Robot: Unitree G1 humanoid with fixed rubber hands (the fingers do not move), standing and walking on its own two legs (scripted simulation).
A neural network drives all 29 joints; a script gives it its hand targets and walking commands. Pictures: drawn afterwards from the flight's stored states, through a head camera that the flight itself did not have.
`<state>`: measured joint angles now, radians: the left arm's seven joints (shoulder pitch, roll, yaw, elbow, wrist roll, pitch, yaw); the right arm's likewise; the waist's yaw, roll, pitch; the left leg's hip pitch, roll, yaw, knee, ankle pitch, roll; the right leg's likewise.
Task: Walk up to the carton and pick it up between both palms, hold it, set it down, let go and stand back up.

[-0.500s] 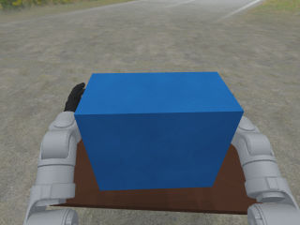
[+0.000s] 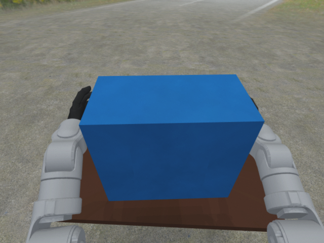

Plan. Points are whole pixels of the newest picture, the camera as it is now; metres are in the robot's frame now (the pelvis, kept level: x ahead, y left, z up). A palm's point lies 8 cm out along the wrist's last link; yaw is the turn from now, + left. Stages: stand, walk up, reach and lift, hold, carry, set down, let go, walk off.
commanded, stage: set down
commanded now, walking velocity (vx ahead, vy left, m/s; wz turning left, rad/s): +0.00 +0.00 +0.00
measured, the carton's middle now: (168, 141) +0.35 -0.01 +0.14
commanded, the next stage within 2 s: none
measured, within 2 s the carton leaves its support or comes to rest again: neither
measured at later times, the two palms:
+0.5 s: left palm (83, 130) +0.38 +0.20 +0.16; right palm (240, 133) +0.39 -0.20 +0.13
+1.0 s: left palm (86, 139) +0.38 +0.21 +0.12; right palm (236, 142) +0.39 -0.20 +0.10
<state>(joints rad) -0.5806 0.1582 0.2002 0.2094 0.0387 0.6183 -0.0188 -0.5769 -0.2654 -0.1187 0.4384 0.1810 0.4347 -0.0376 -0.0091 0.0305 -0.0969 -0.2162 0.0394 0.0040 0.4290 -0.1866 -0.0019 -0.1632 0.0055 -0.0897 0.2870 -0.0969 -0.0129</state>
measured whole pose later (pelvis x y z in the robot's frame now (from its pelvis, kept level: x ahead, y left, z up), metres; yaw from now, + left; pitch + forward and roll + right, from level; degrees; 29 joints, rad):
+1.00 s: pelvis +0.03 +0.01 +0.00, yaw +0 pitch +0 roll -2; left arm -0.42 0.09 0.24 0.26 0.10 0.31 -0.07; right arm -0.44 -0.20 -0.12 0.51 0.10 0.13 -0.02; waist -0.01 0.03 0.01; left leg -0.19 0.04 0.00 0.41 -0.22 0.00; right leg -0.12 0.01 -0.09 0.23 -0.11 0.00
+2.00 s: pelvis +0.05 +0.00 +0.00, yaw +0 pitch +2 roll -2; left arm -0.51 0.10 0.24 0.79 0.07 -0.17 -0.07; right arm -0.42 -0.18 -0.15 0.81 0.03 -0.21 -0.06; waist -0.01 0.03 0.04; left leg -0.21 0.04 0.00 0.41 -0.24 0.00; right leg -0.15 0.00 -0.09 0.27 -0.15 0.00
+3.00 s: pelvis +0.05 -0.01 +0.00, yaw +0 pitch +11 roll -1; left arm -0.53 0.13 0.24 1.10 0.03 -0.53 -0.09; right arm -0.43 -0.16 -0.16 1.05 0.03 -0.53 -0.08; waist -0.01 0.03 -0.03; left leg -0.40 0.04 0.00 0.41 -0.21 -0.01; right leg -0.37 0.00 -0.09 0.33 -0.15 0.00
